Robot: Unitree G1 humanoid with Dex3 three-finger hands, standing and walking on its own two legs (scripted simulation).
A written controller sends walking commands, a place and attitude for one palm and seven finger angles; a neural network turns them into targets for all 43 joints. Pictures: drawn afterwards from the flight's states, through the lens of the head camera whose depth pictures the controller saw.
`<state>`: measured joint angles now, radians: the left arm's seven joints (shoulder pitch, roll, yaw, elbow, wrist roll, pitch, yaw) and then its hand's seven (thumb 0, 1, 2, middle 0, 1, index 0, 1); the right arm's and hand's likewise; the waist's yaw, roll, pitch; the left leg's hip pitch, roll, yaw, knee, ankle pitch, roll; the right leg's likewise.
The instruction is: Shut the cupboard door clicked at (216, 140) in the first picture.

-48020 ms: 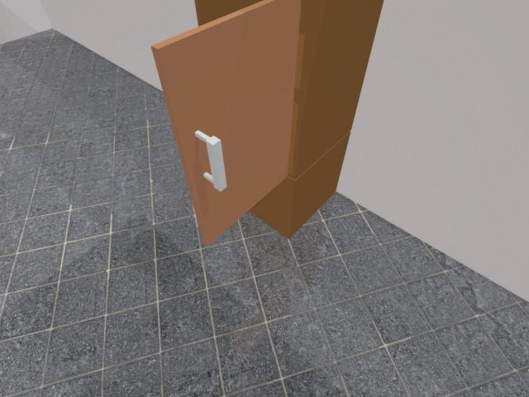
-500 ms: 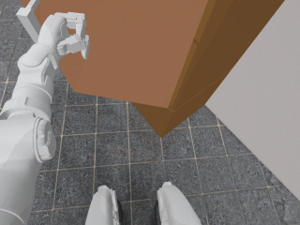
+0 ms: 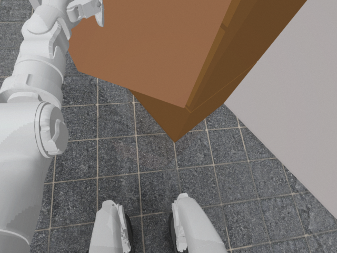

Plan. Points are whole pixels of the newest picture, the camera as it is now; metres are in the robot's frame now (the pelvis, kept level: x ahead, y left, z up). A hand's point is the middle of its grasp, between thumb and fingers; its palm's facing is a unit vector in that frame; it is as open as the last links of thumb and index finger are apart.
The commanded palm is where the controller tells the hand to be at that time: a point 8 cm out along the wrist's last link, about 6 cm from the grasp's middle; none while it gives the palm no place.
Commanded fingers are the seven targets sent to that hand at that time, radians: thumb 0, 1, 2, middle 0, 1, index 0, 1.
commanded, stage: pull the fist back off the door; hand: left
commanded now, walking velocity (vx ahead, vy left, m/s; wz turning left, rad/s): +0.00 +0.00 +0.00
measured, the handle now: out of the picture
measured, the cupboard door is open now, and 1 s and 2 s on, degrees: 31 29 29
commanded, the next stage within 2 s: draw the hand back to the body in 0.80 s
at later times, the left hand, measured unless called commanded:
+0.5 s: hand (99, 14) +0.56 +0.07 +0.14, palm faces +0.05 -1.00 -0.05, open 3.1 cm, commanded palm +0.52 +0.11 +0.13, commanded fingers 0.00 0.90 0.90 -1.30 -1.50 -1.30 -1.50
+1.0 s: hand (104, 34) +0.51 +0.06 +0.14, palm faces +0.03 -1.00 -0.01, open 3.1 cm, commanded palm +0.46 +0.12 +0.14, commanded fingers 0.00 0.90 0.90 -1.30 -1.50 -1.30 -1.50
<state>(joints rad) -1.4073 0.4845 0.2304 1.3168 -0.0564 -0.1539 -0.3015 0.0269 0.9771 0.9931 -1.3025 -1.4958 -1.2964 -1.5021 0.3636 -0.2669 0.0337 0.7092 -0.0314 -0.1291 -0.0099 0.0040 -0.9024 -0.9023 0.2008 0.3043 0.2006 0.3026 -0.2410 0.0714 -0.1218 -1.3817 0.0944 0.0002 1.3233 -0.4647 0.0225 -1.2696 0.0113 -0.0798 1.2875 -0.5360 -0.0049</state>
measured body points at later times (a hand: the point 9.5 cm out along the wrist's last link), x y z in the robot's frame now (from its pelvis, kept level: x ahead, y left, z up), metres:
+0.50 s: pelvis +0.03 -0.02 +0.05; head +0.15 -0.02 +0.49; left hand +0.55 +0.12 +0.15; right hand +0.00 -0.27 -0.07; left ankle +0.07 +0.11 -0.60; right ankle +0.03 -0.12 -0.60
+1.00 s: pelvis +0.04 -0.02 +0.06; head +0.14 -0.03 +0.50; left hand +0.51 +0.11 +0.14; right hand +0.10 -0.27 -0.07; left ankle +0.07 +0.11 -0.60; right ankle +0.03 -0.12 -0.60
